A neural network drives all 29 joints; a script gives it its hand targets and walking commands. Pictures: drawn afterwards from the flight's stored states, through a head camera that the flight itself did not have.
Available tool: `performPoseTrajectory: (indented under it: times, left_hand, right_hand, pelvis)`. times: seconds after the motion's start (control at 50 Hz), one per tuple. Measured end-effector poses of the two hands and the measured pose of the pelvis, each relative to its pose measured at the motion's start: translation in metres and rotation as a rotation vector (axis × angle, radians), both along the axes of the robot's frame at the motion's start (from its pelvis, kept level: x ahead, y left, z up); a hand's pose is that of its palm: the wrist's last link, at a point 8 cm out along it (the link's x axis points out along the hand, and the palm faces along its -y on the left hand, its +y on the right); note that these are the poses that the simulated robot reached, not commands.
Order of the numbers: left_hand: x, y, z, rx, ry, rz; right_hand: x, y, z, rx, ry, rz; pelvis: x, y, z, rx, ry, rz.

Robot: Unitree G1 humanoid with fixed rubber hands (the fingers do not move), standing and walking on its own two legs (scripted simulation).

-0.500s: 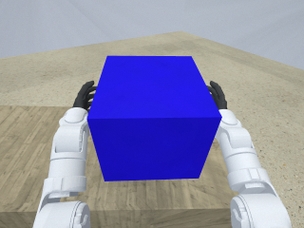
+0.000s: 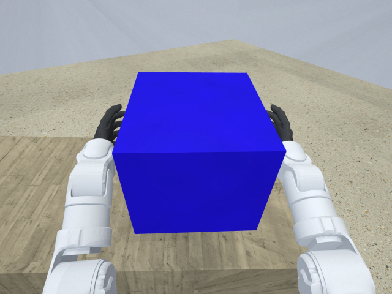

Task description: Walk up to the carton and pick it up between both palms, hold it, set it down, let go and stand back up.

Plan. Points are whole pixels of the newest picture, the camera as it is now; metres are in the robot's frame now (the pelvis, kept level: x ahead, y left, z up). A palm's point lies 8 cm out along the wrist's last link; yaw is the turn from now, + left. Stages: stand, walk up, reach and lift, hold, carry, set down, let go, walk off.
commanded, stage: hold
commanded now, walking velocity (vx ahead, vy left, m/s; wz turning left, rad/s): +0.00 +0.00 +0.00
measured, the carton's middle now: (194, 147) +0.41 +0.00 +0.15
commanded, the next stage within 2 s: set down in 0.18 s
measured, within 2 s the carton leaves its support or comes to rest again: neither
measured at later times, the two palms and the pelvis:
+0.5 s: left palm (100, 136) +0.36 +0.18 +0.21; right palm (279, 137) +0.37 -0.17 +0.21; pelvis +0.00 +0.00 +0.00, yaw +0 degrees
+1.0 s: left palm (116, 155) +0.38 +0.17 +0.14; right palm (274, 156) +0.39 -0.18 +0.14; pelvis +0.03 +0.00 +0.00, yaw +0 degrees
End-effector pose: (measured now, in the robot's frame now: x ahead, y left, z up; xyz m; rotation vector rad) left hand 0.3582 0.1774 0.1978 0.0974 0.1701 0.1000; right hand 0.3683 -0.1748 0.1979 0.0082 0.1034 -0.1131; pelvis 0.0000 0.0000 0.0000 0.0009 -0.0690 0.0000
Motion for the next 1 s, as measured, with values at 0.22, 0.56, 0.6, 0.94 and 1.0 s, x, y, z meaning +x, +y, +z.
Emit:
performPoseTrajectory:
  times: [0.22,0.56,0.6,0.94,1.0]
  left_hand:
    - [0.0,0.0,0.0,0.005,0.001,0.001]
    - [0.006,0.008,0.008,0.014,-0.09,-0.008]
    - [0.011,0.008,0.003,0.014,-0.082,-0.012]
    - [0.028,-0.006,-0.049,0.001,-0.022,-0.004]
    - [0.025,-0.008,-0.054,0.005,-0.017,-0.003]
  right_hand:
    - [0.0,0.0,-0.001,0.004,0.001,0.0]
    - [0.008,0.007,0.007,-0.085,-0.12,0.017]
    - [0.012,0.007,0.004,-0.092,-0.12,0.017]
    - [0.026,-0.007,-0.05,-0.051,-0.078,0.0]
    - [0.023,-0.009,-0.055,-0.047,-0.073,0.0]
  pelvis:
    - [0.0,0.0,0.0,0.0,0.0,0.0]
    - [0.003,0.001,0.0,0.002,0.001,0.001]
    - [0.006,0.001,0.0,0.002,0.005,0.001]
    - [0.026,-0.003,0.001,-0.006,0.024,-0.003]
    - [0.025,-0.004,0.001,-0.007,0.022,-0.003]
